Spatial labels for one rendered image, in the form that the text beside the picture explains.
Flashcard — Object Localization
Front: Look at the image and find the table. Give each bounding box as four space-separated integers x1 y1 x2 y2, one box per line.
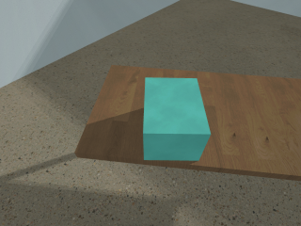
74 65 301 182

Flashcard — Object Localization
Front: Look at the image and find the carton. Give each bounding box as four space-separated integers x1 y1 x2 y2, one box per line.
143 77 211 161

